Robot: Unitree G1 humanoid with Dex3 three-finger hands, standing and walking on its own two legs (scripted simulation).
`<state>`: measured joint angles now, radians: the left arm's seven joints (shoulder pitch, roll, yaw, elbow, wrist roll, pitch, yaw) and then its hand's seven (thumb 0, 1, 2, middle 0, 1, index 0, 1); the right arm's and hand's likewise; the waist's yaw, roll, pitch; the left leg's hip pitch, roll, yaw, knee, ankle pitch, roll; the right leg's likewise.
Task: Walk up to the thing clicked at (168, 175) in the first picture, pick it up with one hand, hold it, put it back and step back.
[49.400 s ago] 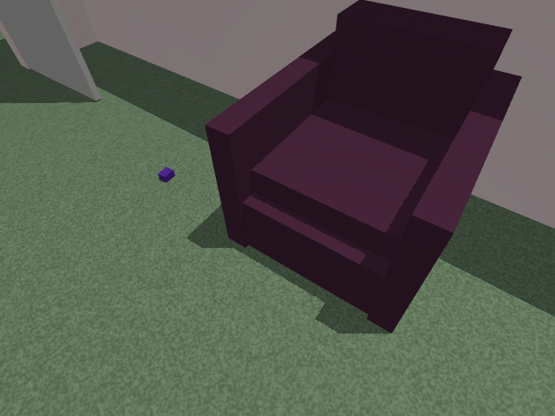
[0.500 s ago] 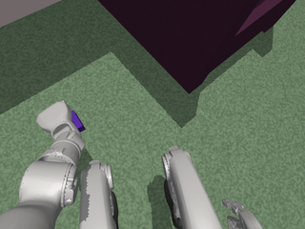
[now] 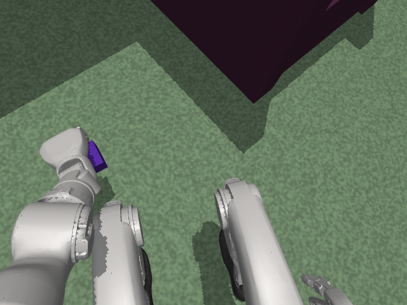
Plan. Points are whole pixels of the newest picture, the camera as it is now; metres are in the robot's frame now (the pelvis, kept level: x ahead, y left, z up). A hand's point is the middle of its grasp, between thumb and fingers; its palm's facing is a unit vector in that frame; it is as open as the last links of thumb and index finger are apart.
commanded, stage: crouch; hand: left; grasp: from above
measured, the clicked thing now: (90, 158) +0.46 +0.21 -0.20
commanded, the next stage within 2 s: lower in 0.26 s
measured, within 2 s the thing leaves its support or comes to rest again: rests again in 1.42 s
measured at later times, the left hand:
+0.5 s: hand (87, 167) +0.43 +0.21 -0.20, palm faces -0.39 -0.19 -0.90, open 9.2 cm
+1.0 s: hand (92, 169) +0.44 +0.22 -0.26, palm faces -0.39 -0.21 -0.90, open 9.3 cm
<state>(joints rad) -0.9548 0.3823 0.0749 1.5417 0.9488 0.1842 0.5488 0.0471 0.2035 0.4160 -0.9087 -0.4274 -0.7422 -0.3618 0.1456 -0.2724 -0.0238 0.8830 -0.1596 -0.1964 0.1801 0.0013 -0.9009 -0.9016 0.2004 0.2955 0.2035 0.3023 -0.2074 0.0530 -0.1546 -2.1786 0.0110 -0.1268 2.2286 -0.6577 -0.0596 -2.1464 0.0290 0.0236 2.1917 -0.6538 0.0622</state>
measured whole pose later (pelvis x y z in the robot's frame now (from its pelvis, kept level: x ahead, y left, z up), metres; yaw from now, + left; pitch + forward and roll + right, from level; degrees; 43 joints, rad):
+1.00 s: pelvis +0.01 +0.00 -0.06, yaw -3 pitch +32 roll -7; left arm -1.04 0.58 0.23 1.82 1.06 0.02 0.75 0.02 0.14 0.57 -0.91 -0.47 -0.70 -0.43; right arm 0.15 -0.30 0.02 0.92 -0.29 -0.27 0.36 0.00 -0.91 -0.90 0.20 0.30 0.20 0.30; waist -0.30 0.01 0.00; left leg -2.33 -0.01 -0.20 2.46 -0.69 -0.07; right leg -2.28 0.05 -0.02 2.38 -0.67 0.08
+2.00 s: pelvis +0.00 +0.02 -0.06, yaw -9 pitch +26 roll -14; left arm -1.07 0.74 0.10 1.88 1.03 0.00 0.84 0.04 0.25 0.29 -0.97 -0.24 -0.81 -0.21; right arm 0.09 -0.34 0.18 0.83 -0.28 -0.42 0.47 0.00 -0.91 -0.91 0.20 0.30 0.20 0.30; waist -0.36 -0.09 0.15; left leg -2.30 -0.02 -0.30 2.50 -0.69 -0.06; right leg -2.18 0.06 -0.11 2.32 -0.64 0.09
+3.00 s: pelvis +0.00 +0.02 -0.05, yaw -9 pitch +27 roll -15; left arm -1.05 0.75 0.05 1.85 0.97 0.00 0.82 0.00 -0.56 1.03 -0.13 -0.92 -0.10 -0.96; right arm 0.10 -0.35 0.20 0.83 -0.27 -0.43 0.46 0.00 -0.90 -0.90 0.20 0.30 0.20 0.30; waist -0.36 -0.10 0.16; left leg -2.28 -0.02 -0.32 2.48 -0.69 -0.07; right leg -2.16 0.06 -0.13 2.30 -0.64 0.08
